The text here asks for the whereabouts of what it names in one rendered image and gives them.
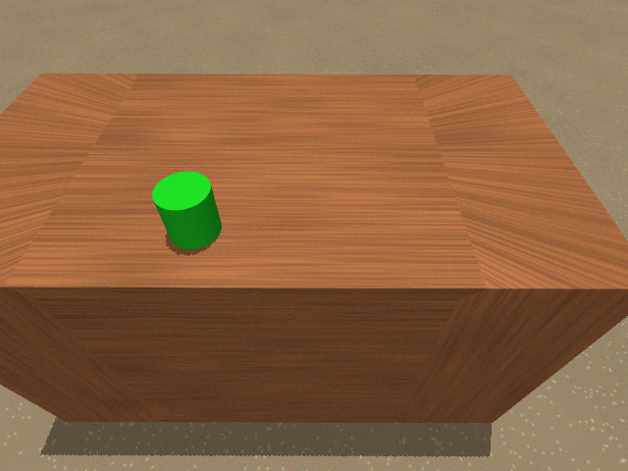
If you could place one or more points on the can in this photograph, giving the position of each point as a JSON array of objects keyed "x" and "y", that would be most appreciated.
[{"x": 187, "y": 207}]

